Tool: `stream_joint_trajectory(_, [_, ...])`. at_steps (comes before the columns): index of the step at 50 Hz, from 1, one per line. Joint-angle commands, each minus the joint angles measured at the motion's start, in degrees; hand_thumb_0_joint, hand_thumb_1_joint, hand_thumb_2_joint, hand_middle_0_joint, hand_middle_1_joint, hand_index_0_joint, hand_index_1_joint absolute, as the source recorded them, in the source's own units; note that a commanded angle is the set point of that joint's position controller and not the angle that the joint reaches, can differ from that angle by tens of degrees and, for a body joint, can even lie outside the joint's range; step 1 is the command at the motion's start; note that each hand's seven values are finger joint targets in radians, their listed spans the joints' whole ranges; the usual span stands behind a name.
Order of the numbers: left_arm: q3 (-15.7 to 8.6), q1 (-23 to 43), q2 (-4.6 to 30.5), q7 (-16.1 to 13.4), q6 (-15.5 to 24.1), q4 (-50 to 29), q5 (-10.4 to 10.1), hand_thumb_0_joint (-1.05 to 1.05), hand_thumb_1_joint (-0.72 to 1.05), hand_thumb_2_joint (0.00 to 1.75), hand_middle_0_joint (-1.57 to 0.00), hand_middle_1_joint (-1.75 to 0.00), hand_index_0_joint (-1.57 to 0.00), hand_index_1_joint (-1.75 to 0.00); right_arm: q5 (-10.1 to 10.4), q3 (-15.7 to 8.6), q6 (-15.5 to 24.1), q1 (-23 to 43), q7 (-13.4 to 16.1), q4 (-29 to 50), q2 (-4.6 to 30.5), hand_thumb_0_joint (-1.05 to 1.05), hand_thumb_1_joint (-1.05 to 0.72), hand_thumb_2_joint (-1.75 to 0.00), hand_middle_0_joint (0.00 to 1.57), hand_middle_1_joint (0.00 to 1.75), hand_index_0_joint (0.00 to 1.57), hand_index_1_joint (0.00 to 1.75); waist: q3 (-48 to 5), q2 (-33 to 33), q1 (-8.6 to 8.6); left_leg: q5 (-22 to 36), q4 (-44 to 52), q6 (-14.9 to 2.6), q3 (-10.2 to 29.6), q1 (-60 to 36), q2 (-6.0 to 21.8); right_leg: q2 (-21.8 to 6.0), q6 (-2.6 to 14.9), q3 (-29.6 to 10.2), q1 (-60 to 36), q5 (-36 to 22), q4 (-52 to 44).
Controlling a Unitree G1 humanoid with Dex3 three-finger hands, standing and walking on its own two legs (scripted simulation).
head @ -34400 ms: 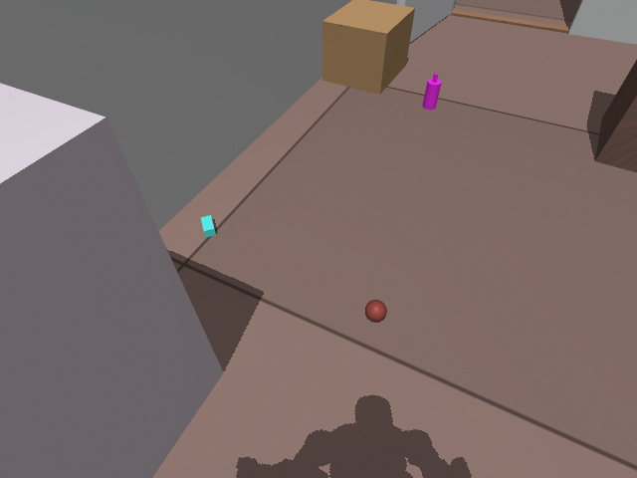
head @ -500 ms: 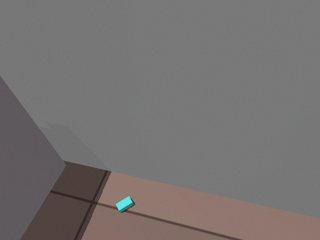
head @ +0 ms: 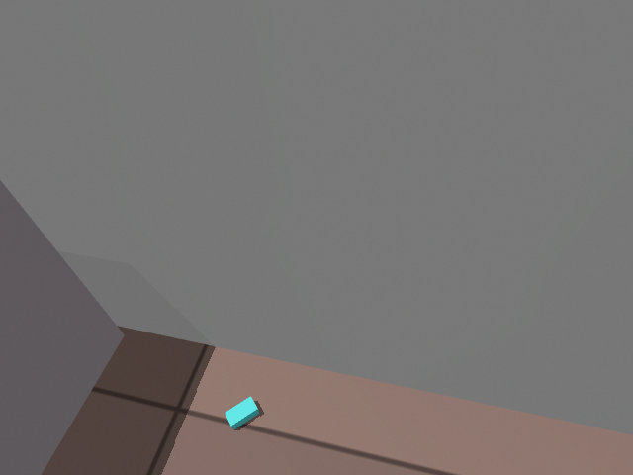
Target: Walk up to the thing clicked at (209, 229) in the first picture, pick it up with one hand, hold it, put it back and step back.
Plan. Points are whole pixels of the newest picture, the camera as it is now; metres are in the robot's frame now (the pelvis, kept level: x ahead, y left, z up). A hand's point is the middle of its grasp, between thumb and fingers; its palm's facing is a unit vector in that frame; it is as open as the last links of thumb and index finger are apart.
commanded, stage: stand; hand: left
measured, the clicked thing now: (242, 412) +0.45 +0.25 -0.76
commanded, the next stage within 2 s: rise first in 1.94 s
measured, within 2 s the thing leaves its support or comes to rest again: neither
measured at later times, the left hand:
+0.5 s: hand out of the picture +0.09 +0.27 -0.16, palm faces -0.01 -0.94 -0.34, open 7.4 cm
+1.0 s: hand out of the picture +0.08 +0.27 -0.15, palm faces -0.02 -0.94 -0.35, open 7.4 cm
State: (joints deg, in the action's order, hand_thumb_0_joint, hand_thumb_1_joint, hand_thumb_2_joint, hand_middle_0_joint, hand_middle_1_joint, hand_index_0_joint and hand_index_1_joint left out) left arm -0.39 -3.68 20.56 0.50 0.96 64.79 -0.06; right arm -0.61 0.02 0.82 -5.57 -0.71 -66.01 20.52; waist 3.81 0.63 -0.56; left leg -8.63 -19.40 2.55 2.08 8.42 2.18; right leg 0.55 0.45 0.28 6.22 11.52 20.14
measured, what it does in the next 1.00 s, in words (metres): stands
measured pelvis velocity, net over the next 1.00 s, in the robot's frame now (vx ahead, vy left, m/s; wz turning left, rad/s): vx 0.01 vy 0.01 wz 0.00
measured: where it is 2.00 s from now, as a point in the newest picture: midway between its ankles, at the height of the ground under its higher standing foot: outside the picture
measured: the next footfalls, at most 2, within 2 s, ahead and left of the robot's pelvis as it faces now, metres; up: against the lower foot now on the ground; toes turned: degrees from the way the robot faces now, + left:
none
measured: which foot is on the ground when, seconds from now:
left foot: down 0.00-1.00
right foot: down 0.00-1.00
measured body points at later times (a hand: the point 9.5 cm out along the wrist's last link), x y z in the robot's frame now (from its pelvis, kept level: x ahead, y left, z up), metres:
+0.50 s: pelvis +0.01 +0.01 +0.00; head +0.02 +0.01 +0.45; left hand +0.09 +0.31 -0.13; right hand +0.10 -0.29 -0.13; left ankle +0.02 +0.15 -0.75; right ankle +0.00 -0.11 -0.75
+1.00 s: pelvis +0.01 +0.01 +0.00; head +0.02 +0.01 +0.45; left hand +0.08 +0.32 -0.13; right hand +0.08 -0.29 -0.13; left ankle +0.02 +0.15 -0.75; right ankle +0.00 -0.11 -0.75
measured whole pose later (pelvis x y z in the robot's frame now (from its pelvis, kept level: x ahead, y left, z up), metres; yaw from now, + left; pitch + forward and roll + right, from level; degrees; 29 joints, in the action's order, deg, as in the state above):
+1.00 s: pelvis +0.01 +0.01 +0.00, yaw +0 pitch -2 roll +0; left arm -0.1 -6.3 20.2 0.3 0.4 65.4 0.4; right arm -0.6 0.1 0.4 -5.5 -0.7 -66.0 20.3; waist 3.0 0.3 -0.1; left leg -8.5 -18.1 1.3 1.5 7.8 0.8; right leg -0.9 -0.8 -0.2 5.6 11.3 18.8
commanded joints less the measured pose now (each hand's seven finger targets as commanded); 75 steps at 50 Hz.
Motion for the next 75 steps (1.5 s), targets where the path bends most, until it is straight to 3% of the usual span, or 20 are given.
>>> stream_joint_trajectory(1, [-2.5,2.0,12.0,-0.5,1.2,-2.8,0.0,0.0,0.9,0.9,-0.2,-0.3,-0.2,-0.3,0.2,-2.0,1.5,3.0,1.0,3.2,12.1,0.0,-0.9,-0.9,0.2,0.3,0.2,0.3,-6.0,-0.1,0.67,8.6,2.1,-2.93,4.2,-1.7,5.5,-7.5,0.57,-5.7,-1.1,-8.6,-4.1])
stream_joint_trajectory(14, [-2.5,1.7,11.6,-0.8,1.2,-2.5,0.2,0.0,0.9,0.9,-0.2,-0.3,-0.2,-0.3,0.3,-2.1,1.5,4.7,1.1,3.6,12.0,0.0,-0.9,-0.9,0.2,0.3,0.2,0.3,-7.3,0.2,0.4,12.5,1.8,-3.19,3.6,-5.0,5.9,-7.7,0.3,-5.2,-0.8,-12.1,-4.0])
stream_joint_trajectory(19, [-2.5,1.6,11.7,-0.9,1.1,-2.4,0.4,0.0,0.9,0.9,-0.2,-0.3,-0.2,-0.3,0.2,-2.2,1.0,4.7,1.0,3.5,11.9,0.0,-0.9,-0.9,0.2,0.3,0.2,0.3,-6.4,-0.5,0.35,7.3,3.1,-3.24,3.9,-2.9,5.5,-7.5,0.04,-5.1,-0.7,-7.4,-5.1])
stream_joint_trajectory(24, [-2.5,0.9,11.7,-0.9,1.0,-2.3,0.5,0.0,0.9,0.9,-0.2,-0.3,-0.2,-0.3,0.2,-2.3,1.1,4.7,1.0,3.6,11.9,0.0,-0.9,-0.9,0.2,0.3,0.2,0.3,-6.5,-0.3,0.49,8.4,3.0,-3.52,4.0,-2.9,5.6,-7.7,0.26,-5.0,-1.3,-8.3,-4.7])
stream_joint_trajectory(27, [-2.3,0.6,11.6,-0.8,1.0,-2.2,0.3,0.0,0.9,0.9,-0.2,-0.3,-0.2,-0.3,0.2,-2.3,1.1,4.8,0.9,3.6,11.9,0.0,-0.9,-0.9,0.2,0.3,0.2,0.3,-5.0,-0.5,0.49,5.1,3.5,-3.34,4.0,-2.8,5.1,-7.6,0.19,-5.3,0.9,-4.8,-5.6])
stream_joint_trajectory(32, [-2.2,0.0,11.6,-0.8,1.0,-2.4,0.4,0.0,0.9,0.9,-0.2,-0.3,-0.2,-0.3,0.2,-2.3,1.1,4.3,0.9,3.6,11.8,0.0,-0.9,-0.9,0.2,0.3,0.2,0.3,-6.0,-0.7,0.55,8.0,3.0,-3.46,4.2,-3.1,5.2,-7.8,0.33,-5.0,-0.4,-7.3,-5.0])
stream_joint_trajectory(40, [-2.1,-0.3,11.7,-0.9,1.0,-2.6,0.3,0.0,0.9,0.9,-0.2,-0.3,-0.2,-0.3,0.2,-2.1,1.1,3.5,0.9,3.4,12.0,0.0,-0.9,-0.9,0.2,0.3,0.2,0.3,-5.4,-0.4,0.48,7.1,3.2,-3.47,4.1,-2.8,5.0,-7.8,0.24,-5.0,0.1,-6.7,-5.4])
stream_joint_trajectory(45, [-2.2,-1.0,11.7,-0.8,0.7,-2.5,0.5,0.0,0.9,0.9,-0.2,-0.3,-0.2,-0.3,0.2,-2.1,0.9,3.3,0.9,3.3,12.1,0.0,-0.9,-0.9,0.2,0.3,0.2,0.3,-4.5,0.0,0.7,1.8,4.2,-3.53,4.4,-1.6,4.8,-7.5,0.29,-4.9,0.8,-2.7,-5.5])
stream_joint_trajectory(47, [-2.1,-0.7,11.7,-0.9,0.8,-2.7,0.6,0.0,0.9,0.9,-0.2,-0.3,-0.2,-0.3,0.2,-2.1,0.9,3.1,0.9,3.5,12.2,0.0,-0.9,-0.9,0.2,0.3,0.2,0.3,-5.5,-1.2,0.62,5.7,3.4,-3.69,4.3,-2.0,5.1,-7.8,0.31,-4.7,-0.2,-5.8,-4.9])
stream_joint_trajectory(58, [-2.1,-1.0,12.0,-0.8,0.8,-3.0,0.4,0.0,0.9,0.9,-0.2,-0.3,-0.2,-0.3,0.2,-2.0,1.2,2.3,1.0,3.4,12.0,0.0,-0.9,-0.9,0.2,0.3,0.2,0.3,-6.0,-0.3,0.75,8.7,2.9,-3.34,4.1,-2.6,5.1,-8.1,0.58,-4.9,-0.9,-7.6,-4.7])
stream_joint_trajectory(63, [-2.1,-1.1,11.9,-0.9,0.8,-2.9,0.4,0.0,0.9,0.9,-0.2,-0.3,-0.2,-0.3,0.3,-1.9,0.9,2.2,1.0,3.5,11.9,0.0,-0.9,-0.9,0.2,0.3,0.2,0.3,-5.2,-0.4,0.72,7.0,3.4,-3.43,4.2,-2.4,4.9,-7.8,0.38,-4.5,-0.4,-6.1,-4.9])
stream_joint_trajectory(70, [-2.0,-1.1,11.6,-0.9,1.0,-3.2,0.4,0.0,0.9,0.9,-0.2,-0.3,-0.2,-0.3,0.2,-1.9,1.0,2.5,1.1,4.0,12.3,0.0,-0.9,-0.9,0.2,0.3,0.2,0.3,-5.9,-0.2,0.76,10.0,2.3,-3.48,3.9,-3.1,5.1,-8.3,0.27,-4.8,-1.1,-9.7,-4.9])
stream_joint_trajectory(75, [-2.0,-0.7,12.0,-1.0,0.9,-3.0,0.3,0.0,0.9,0.9,-0.2,-0.3,-0.2,-0.3,0.3,-1.9,0.8,1.9,1.1,3.9,12.0,0.0,-0.9,-0.9,0.2,0.3,0.2,0.3,-5.2,-1.2,0.48,8.9,2.6,-3.24,4.1,-2.7,4.7,-8.2,0.36,-4.6,-1.1,-8.6,-5.3])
